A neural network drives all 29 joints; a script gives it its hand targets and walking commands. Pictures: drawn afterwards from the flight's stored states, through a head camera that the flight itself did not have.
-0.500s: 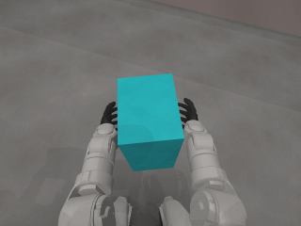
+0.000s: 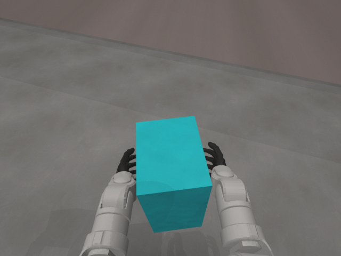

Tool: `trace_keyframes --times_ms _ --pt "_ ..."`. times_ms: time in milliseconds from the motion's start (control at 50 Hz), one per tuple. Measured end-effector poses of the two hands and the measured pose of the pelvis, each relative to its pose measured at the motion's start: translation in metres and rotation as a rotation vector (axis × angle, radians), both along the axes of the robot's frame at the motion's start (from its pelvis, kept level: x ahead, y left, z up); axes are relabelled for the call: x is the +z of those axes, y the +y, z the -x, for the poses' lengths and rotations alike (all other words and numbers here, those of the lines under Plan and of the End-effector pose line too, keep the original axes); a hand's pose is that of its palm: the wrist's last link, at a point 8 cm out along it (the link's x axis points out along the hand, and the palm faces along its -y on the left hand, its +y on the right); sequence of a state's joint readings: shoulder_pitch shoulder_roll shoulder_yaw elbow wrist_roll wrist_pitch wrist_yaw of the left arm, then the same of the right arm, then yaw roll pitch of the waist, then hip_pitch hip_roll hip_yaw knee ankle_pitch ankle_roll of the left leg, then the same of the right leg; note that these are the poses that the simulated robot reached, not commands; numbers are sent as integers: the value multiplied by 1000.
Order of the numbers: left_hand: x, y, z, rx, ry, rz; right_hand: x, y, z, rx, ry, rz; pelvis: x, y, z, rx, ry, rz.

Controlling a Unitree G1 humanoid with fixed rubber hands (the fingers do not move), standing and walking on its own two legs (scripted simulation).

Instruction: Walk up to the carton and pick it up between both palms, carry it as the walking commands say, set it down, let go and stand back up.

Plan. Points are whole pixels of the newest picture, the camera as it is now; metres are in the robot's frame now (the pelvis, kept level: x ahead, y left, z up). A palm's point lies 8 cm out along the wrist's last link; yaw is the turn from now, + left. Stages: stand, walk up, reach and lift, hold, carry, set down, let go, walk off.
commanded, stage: reach and lift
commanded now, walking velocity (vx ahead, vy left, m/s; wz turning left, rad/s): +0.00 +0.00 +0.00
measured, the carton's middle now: (172, 180) +0.32 -0.03 -0.03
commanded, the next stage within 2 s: hold in 1.42 s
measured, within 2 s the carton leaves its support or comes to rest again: neither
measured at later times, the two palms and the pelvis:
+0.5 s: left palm (119, 185) +0.28 +0.10 +0.03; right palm (219, 174) +0.29 -0.13 +0.05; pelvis -0.02 -0.01 +0.00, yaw -1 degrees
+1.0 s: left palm (118, 182) +0.29 +0.11 +0.03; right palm (217, 174) +0.29 -0.13 +0.05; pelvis -0.03 +0.00 +0.00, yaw -1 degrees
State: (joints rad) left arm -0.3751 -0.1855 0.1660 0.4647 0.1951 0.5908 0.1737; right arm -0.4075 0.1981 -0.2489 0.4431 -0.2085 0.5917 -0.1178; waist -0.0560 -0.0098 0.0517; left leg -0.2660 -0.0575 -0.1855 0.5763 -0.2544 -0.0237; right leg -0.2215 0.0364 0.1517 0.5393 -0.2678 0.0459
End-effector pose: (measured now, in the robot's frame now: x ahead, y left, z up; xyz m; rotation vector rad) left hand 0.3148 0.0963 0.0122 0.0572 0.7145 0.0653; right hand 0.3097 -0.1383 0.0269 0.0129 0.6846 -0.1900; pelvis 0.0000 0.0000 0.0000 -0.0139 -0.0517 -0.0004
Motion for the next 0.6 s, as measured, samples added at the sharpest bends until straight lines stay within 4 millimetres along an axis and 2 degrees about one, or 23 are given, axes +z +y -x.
trace_keyframes --times_ms 120,240,420,600 --pt "18 -4 0 -26 -2 -17 19 -4 1 12 0 29 5 -3 -8 1 -32 -4" --pt "25 -8 7 -53 22 -37 25 -8 11 14 25 34 6 -5 -7 -4 -66 -7" --pt "23 -2 25 -10 41 -24 22 -1 23 32 40 29 2 -7 11 -23 -97 -8" --pt "17 17 36 74 32 20 22 18 19 74 28 30 -6 -8 32 -14 -110 -4"
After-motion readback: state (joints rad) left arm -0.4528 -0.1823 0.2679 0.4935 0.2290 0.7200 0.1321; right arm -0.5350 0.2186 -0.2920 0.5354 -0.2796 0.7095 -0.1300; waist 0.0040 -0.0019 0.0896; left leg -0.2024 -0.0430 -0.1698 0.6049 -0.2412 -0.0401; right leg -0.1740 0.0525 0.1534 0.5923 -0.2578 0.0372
